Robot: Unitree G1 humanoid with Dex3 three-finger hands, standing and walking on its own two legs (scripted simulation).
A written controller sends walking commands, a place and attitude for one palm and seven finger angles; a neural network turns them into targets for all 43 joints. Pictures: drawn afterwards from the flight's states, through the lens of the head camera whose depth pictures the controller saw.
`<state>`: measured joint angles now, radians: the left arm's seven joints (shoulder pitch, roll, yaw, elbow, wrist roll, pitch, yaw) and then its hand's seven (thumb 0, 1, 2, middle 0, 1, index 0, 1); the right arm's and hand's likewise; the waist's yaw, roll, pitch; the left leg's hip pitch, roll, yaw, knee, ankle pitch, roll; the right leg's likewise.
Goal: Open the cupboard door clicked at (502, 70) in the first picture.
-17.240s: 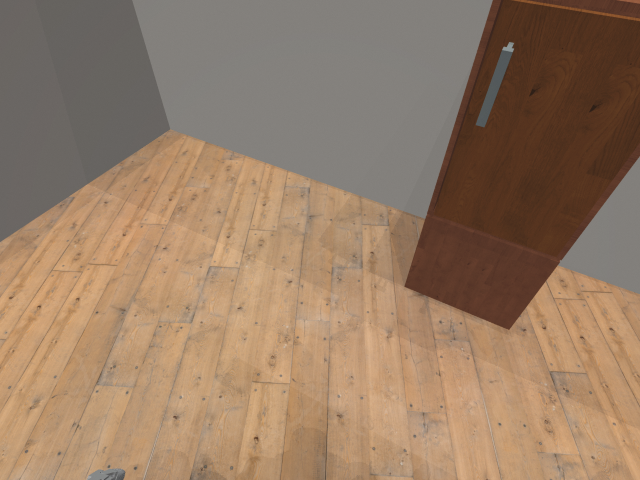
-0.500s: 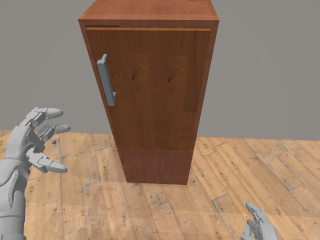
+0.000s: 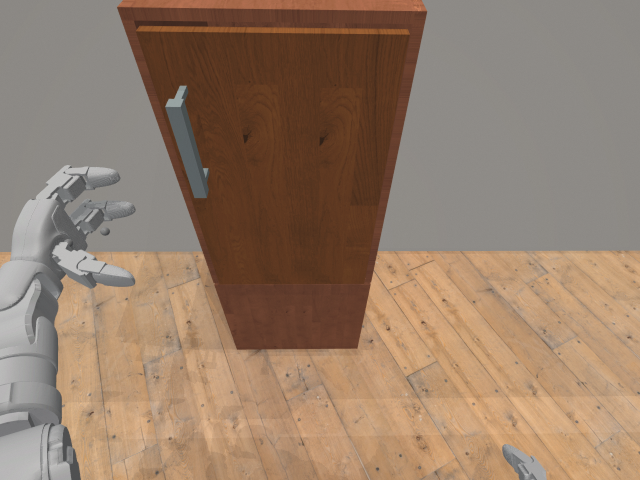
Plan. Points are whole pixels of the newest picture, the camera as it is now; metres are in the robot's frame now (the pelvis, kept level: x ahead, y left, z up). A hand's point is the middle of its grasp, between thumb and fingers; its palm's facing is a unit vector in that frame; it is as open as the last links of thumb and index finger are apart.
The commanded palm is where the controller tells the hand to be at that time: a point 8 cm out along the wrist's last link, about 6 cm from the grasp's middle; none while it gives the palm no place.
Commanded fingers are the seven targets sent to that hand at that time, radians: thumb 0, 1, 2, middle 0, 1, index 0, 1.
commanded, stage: move the hooked fingers beside the handle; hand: left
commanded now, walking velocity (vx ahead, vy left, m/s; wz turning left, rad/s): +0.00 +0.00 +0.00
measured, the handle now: (192, 145) +0.57 +0.22 +0.10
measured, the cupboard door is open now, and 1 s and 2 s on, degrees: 0 0 0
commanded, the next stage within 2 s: slide the fingers in behind the handle in 1.80 s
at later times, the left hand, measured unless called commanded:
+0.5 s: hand (131, 188) +0.45 +0.27 +0.12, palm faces +0.05 -1.00 +0.00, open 14.0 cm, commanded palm +0.43 +0.32 +0.12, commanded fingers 0.00 -0.50 0.30 -0.30 -1.20 -0.30 -1.20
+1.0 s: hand (157, 156) +0.51 +0.26 +0.12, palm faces +0.05 -1.00 -0.01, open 14.0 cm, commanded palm +0.50 +0.31 +0.11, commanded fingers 0.00 -0.50 0.30 -0.30 -1.20 -0.30 -1.20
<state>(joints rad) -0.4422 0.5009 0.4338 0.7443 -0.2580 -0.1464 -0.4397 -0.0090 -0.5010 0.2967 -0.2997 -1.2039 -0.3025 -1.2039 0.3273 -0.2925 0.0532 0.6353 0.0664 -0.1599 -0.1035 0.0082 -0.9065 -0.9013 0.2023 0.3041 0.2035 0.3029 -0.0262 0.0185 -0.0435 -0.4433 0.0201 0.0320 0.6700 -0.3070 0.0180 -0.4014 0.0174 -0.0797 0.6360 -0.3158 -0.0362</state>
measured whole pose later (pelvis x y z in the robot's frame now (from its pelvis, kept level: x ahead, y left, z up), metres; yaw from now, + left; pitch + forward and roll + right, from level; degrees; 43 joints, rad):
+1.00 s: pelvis +0.02 +0.01 -0.01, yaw -2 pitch +15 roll -2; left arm -0.94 0.69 0.47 1.26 -0.10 -0.27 -0.37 -0.01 -0.50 0.30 -0.30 -1.20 -0.30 -1.20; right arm 0.43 -0.30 0.05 0.64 0.02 0.03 -0.06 0.00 -0.91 -0.90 0.20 0.30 0.20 0.30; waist -0.16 0.01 -0.07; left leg -0.67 0.04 0.04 0.77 -0.36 0.03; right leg -0.62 0.03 -0.06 0.70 -0.34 -0.02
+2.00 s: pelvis +0.02 +0.02 -0.02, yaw -1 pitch +16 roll -3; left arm -0.93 0.67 0.45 1.23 -0.12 -0.28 -0.38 -0.01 -0.50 0.30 -0.30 -1.20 -0.30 -1.20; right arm 0.43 -0.29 0.05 0.63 0.02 0.07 -0.06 0.00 -0.91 -0.90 0.20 0.30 0.20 0.30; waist -0.15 0.01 -0.08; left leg -0.71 0.04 0.03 0.81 -0.38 0.04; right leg -0.64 0.03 -0.07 0.72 -0.35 -0.01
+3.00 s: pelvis +0.01 +0.01 -0.02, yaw -2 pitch +14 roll -2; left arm -0.93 0.51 0.39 1.19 -0.09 -0.29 -0.22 -0.01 -0.50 0.30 -0.30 -1.20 -0.30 -1.20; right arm 0.42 -0.28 0.04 0.64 0.01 0.03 -0.02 0.00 -0.91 -0.90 0.20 0.30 0.20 0.30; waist -0.15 0.02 -0.09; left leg -0.69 0.03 0.04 0.81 -0.38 0.03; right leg -0.64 0.03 -0.07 0.74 -0.36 -0.02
